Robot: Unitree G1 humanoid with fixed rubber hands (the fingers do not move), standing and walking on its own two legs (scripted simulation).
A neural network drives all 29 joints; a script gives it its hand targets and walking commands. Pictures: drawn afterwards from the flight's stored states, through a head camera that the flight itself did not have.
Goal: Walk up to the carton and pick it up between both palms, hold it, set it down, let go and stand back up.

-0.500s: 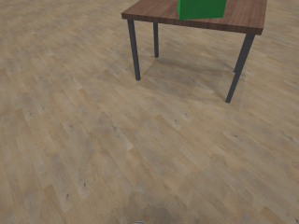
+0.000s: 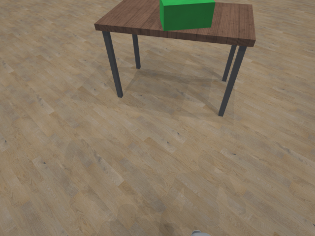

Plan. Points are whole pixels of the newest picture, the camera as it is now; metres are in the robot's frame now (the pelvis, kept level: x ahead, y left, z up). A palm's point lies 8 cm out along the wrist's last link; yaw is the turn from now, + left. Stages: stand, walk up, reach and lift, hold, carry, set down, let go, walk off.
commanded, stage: walk up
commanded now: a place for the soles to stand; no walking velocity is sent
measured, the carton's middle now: (185, 11) +1.43 -0.19 +0.01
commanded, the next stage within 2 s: none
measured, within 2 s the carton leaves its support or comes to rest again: neither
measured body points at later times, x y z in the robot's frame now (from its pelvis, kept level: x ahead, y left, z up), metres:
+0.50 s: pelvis +0.15 +0.01 -0.02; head +0.17 +0.02 +0.43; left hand +0.21 +0.32 -0.14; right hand +0.23 -0.31 -0.12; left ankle +0.22 +0.09 -0.74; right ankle +0.15 -0.12 -0.73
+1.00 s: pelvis +0.30 -0.02 -0.03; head +0.31 -0.04 +0.42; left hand +0.41 +0.29 -0.12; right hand +0.33 -0.33 -0.15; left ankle +0.23 +0.08 -0.71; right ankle +0.38 -0.12 -0.74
